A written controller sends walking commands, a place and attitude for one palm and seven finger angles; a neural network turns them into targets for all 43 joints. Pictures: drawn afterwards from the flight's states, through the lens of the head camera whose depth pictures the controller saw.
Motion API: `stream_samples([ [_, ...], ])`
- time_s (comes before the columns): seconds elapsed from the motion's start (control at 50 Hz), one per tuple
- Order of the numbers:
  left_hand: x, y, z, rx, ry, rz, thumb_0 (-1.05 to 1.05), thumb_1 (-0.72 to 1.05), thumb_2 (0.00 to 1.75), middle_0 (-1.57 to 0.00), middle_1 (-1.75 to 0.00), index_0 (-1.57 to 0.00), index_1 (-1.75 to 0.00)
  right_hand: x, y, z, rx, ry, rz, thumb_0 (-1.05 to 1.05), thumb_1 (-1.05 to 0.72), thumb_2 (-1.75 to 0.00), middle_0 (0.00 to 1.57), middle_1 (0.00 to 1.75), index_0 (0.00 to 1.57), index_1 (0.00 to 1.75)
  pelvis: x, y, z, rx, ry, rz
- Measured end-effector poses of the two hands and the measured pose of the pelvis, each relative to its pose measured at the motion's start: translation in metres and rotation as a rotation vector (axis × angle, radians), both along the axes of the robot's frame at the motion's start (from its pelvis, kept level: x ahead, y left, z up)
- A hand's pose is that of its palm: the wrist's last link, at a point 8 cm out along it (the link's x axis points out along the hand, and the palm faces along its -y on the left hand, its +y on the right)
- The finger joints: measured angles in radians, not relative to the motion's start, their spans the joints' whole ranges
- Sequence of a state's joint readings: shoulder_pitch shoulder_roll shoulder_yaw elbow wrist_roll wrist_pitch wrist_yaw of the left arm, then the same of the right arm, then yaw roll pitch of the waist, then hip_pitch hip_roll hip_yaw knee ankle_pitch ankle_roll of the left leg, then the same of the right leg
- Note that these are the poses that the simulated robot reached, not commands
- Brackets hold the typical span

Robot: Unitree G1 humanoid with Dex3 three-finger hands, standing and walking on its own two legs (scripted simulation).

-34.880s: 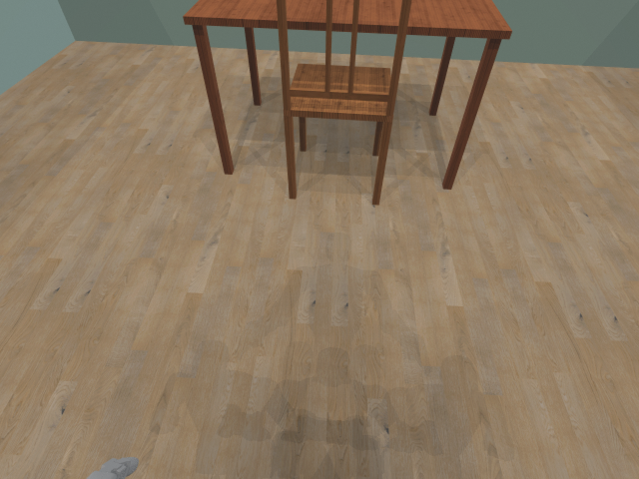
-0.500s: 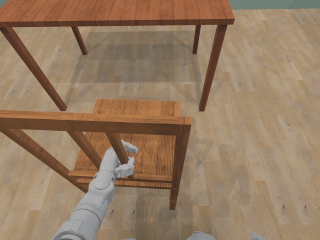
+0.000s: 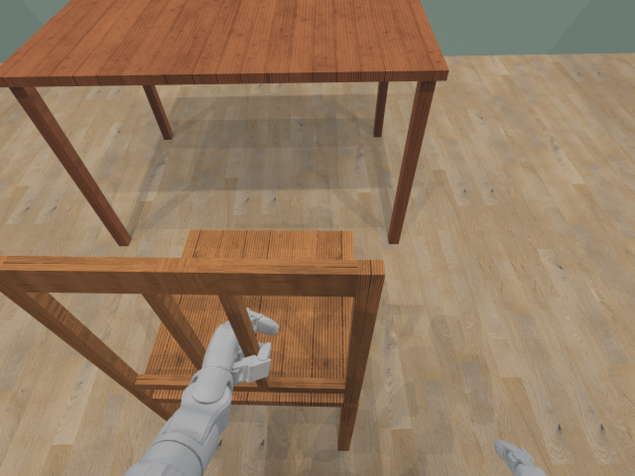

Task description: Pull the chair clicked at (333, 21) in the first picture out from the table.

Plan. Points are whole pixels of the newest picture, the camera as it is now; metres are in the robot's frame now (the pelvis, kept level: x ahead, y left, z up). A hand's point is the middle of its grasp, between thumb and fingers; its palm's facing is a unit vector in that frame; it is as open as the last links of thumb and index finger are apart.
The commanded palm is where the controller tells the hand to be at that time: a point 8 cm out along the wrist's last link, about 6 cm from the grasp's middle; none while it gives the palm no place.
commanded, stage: stop walking, hand still on the chair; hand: left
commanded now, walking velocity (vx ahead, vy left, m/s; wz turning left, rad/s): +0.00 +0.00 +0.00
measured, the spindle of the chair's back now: (190, 344) +0.30 +0.20 -0.06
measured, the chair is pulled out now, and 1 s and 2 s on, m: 0.59 0.59 0.59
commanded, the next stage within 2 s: open the thumb and straighten the fingers in 0.28 s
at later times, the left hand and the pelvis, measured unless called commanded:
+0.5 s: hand (261, 360) +0.28 +0.10 -0.07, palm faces -0.11 -0.99 -0.12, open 5.4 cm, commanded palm +0.27 +0.15 -0.05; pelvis +0.01 +0.00 +0.00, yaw +1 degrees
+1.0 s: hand (252, 360) +0.29 +0.11 -0.08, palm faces -0.10 -0.98 -0.15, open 16.0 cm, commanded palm +0.27 +0.17 -0.06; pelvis +0.01 +0.00 -0.03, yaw +1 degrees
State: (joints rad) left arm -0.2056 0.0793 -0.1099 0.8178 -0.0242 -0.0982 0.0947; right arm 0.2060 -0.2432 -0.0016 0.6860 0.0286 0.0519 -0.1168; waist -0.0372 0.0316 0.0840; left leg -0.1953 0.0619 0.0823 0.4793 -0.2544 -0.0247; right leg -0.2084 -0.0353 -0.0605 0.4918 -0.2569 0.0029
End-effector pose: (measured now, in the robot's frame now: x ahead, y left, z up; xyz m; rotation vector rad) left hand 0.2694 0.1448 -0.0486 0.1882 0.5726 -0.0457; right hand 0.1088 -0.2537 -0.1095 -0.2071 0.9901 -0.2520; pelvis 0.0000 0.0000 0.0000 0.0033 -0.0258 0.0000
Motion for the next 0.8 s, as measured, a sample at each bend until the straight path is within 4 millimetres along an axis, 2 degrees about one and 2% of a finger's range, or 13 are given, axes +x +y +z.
stream_samples([
  [0.16,0.001,0.001,0.0,-0.004,-0.004,-0.033,0.04,0.72,0.79,-0.26,-1.28,-0.5,-1.45,0.015,0.029,-0.002,0.049,-0.018,0.027,0.0,-0.91,-0.9,0.2,0.3,0.2,0.3,0.007,0.008,0.0,0.002,0.005,-0.007],
  [0.26,0.001,0.001,0.0,-0.005,-0.005,-0.038,0.04,0.72,0.79,-0.26,-1.28,-0.5,-1.45,0.017,0.039,-0.003,0.069,-0.012,0.04,0.0,-0.91,-0.9,0.2,0.3,0.21,0.3,0.009,0.01,0.0,0.002,0.01,-0.008],
  [0.38,0.001,0.001,0.0,-0.005,-0.005,-0.035,0.04,0.72,0.8,-0.26,-1.29,-0.5,-1.45,0.014,0.035,-0.005,0.063,0.006,0.038,0.0,-0.91,-0.9,0.2,0.3,0.21,0.3,0.01,0.009,0.001,0.002,0.014,-0.006],
  [0.5,0.003,0.004,-0.004,-0.044,-0.029,-0.021,0.03,0.65,0.78,-0.32,-1.33,-0.5,-1.45,0.007,0.017,-0.003,0.072,0.008,0.021,0.01,-0.91,-0.9,0.2,0.3,0.21,0.3,0.011,0.004,-0.004,0.005,0.07,0.017],
  [0.58,0.008,0.008,-0.001,-0.022,-0.064,-0.052,0.02,0.45,0.68,-0.39,-1.39,-0.5,-1.45,0.002,0.001,-0.004,0.047,0.0,0.024,0.01,-0.91,-0.9,0.2,0.3,0.21,0.3,0.009,0.003,-0.01,0.001,0.102,0.022],
  [0.66,0.011,0.011,-0.003,-0.015,-0.053,-0.049,0.01,0.13,0.52,-0.43,-1.39,-0.49,-1.42,-0.001,-0.008,-0.011,0.039,0.0,0.02,0.01,-0.91,-0.9,0.2,0.3,0.2,0.3,0.008,0.004,-0.016,0.001,0.13,0.02],
  [0.74,0.01,0.016,-0.006,-0.008,-0.028,-0.025,0.0,-0.18,0.37,-0.42,-1.3,-0.45,-1.31,-0.001,-0.009,-0.017,0.045,-0.009,0.016,0.01,-0.91,-0.9,0.2,0.3,0.2,0.3,0.008,0.003,-0.02,0.005,0.149,0.018],
  [0.8,0.008,0.015,-0.007,-0.01,-0.02,-0.022,0.0,-0.33,0.3,-0.38,-1.17,-0.4,-1.17,0.002,-0.005,-0.022,0.055,-0.021,0.021,0.01,-0.91,-0.9,0.2,0.3,0.2,0.3,0.008,0.002,-0.023,0.006,0.158,0.02],
])
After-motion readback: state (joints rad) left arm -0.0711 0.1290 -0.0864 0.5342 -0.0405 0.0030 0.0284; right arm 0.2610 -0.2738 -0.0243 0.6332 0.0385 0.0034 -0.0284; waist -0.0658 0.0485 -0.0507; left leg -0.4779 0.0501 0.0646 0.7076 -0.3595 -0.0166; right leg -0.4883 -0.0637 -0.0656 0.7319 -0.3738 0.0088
